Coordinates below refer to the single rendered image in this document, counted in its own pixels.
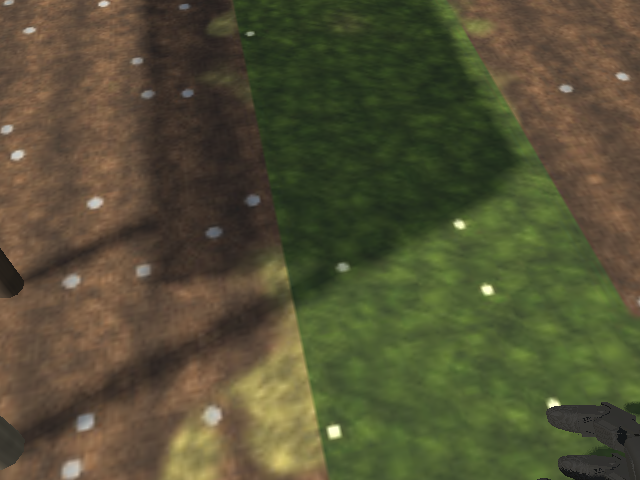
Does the right robot hand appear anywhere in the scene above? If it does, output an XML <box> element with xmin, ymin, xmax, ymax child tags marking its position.
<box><xmin>537</xmin><ymin>402</ymin><xmax>640</xmax><ymax>480</ymax></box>

